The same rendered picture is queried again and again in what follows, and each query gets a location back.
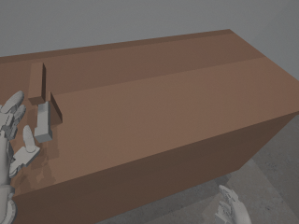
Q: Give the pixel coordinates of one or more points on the tap lever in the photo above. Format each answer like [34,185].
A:
[43,132]

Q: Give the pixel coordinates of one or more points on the right robot hand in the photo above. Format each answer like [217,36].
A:
[237,213]

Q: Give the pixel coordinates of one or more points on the left robot forearm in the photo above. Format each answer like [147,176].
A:
[8,208]

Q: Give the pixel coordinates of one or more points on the left robot hand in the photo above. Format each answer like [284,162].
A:
[10,115]

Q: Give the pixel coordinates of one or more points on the counter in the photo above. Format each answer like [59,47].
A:
[136,121]

